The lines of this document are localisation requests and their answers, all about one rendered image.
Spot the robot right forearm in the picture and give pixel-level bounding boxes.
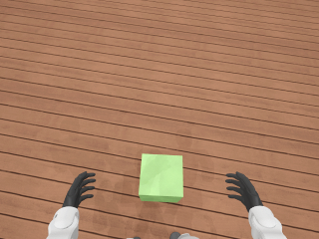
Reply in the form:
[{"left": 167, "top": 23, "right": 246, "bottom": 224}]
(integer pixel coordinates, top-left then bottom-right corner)
[{"left": 248, "top": 205, "right": 287, "bottom": 239}]

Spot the robot left forearm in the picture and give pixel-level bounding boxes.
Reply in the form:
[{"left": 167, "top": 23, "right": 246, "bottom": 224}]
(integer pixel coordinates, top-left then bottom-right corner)
[{"left": 46, "top": 206, "right": 80, "bottom": 239}]

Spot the robot left hand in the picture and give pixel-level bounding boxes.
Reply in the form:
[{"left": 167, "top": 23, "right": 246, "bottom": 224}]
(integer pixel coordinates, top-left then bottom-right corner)
[{"left": 62, "top": 171, "right": 96, "bottom": 209}]

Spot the carton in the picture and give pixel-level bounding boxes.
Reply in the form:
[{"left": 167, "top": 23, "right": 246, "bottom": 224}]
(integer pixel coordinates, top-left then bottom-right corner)
[{"left": 139, "top": 153, "right": 183, "bottom": 203}]

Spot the robot right hand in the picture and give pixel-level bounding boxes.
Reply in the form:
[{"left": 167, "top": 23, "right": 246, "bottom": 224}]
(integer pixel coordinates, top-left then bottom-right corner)
[{"left": 225, "top": 171, "right": 263, "bottom": 212}]

